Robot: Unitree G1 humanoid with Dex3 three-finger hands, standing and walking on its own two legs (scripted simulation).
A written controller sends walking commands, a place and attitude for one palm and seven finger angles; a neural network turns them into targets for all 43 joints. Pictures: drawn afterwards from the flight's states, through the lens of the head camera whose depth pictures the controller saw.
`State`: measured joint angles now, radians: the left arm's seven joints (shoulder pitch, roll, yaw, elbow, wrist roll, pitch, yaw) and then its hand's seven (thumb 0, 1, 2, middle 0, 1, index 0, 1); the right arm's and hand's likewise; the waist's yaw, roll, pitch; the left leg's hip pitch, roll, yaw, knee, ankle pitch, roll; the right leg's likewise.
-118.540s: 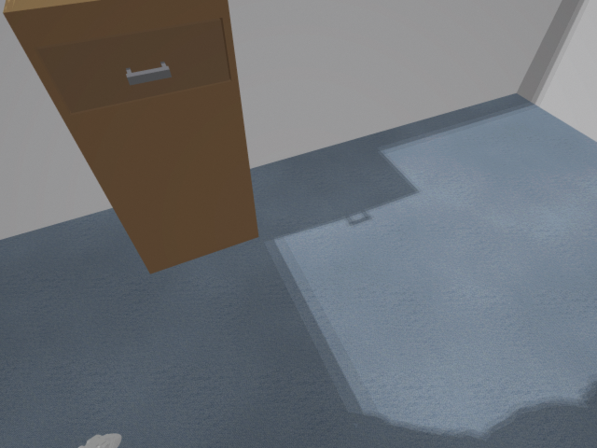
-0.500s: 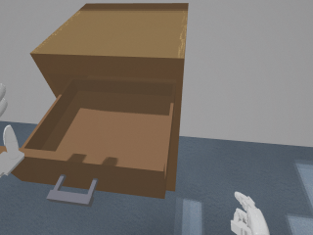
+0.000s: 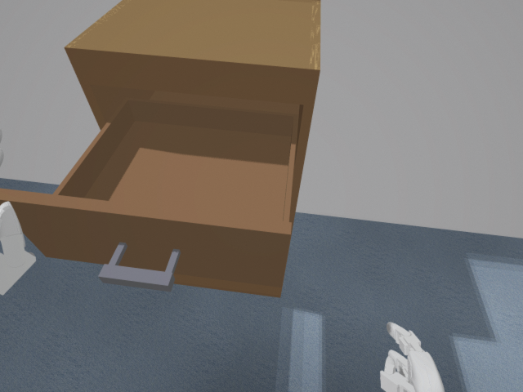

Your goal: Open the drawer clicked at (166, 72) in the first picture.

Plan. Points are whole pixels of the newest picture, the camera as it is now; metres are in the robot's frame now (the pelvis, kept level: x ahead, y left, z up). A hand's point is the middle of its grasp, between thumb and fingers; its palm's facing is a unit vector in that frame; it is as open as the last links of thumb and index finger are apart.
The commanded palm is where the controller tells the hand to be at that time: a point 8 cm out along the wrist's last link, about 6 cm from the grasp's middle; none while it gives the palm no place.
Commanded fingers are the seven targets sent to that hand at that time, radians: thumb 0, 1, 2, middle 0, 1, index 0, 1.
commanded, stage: step back with the hand held close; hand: left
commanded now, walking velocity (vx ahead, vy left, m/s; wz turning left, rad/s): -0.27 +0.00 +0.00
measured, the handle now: (142, 265) +0.28 +0.20 +0.05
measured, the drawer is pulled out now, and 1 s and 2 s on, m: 0.30 0.30 0.30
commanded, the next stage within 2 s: stop stepping back and stand still in 0.68 s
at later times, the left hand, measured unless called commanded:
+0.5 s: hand out of the picture +0.15 +0.23 +0.22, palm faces +0.43 -0.77 -0.47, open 7.4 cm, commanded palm +0.08 +0.28 +0.24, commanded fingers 0.00 0.90 0.90 -0.20 -0.30 -0.20 -0.30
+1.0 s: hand out of the picture +0.06 +0.21 +0.22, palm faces +0.38 -0.79 -0.49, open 7.4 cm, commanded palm -0.01 +0.26 +0.24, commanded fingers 0.00 0.90 0.90 -0.20 -0.30 -0.20 -0.30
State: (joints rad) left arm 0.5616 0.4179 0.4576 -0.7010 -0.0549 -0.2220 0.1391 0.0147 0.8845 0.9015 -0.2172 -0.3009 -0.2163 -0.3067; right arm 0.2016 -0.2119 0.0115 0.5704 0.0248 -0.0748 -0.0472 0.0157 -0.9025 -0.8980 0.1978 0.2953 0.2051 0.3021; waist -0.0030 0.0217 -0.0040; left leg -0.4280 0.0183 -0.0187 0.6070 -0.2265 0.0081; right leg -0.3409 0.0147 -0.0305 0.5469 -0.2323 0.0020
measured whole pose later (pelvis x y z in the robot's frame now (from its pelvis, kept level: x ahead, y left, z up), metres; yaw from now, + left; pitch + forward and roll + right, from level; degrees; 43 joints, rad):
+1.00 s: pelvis -0.14 -0.02 +0.01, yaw +0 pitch +1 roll +0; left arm 0.59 0.46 0.49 -0.70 -0.06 -0.21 0.14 0.01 0.88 0.90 -0.22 -0.30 -0.22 -0.31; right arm 0.20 -0.21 0.00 0.59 0.02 -0.09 -0.05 0.02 -0.90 -0.90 0.20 0.30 0.20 0.30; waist -0.03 -0.05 0.02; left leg -0.30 0.02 0.01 0.53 -0.24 -0.01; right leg -0.33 0.00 -0.05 0.54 -0.23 -0.02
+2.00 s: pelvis -0.15 -0.02 +0.01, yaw +1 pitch -1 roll -1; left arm 0.31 0.21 0.04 0.99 0.01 0.04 0.01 -0.02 1.00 0.90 -0.21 -0.30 -0.21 -0.30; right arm 0.33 -0.17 0.00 1.01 -0.02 0.03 -0.02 0.01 -0.91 -0.90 0.19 0.29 0.20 0.30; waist 0.01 -0.03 0.08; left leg -0.26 0.01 -0.02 0.51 -0.23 -0.01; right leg -0.26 0.00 -0.07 0.48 -0.20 -0.03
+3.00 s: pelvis -0.12 -0.03 +0.01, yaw +0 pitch -2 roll +0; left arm 0.28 0.13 0.03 1.13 0.01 0.00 0.03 0.01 0.91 0.90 -0.20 -0.30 -0.20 -0.30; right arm 0.32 -0.13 -0.01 1.11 -0.01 0.01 -0.04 0.01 -0.91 -0.90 0.19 0.29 0.20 0.30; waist -0.01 0.01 0.06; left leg -0.15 0.03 -0.01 0.41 -0.23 -0.03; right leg -0.17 0.02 -0.06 0.41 -0.21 -0.04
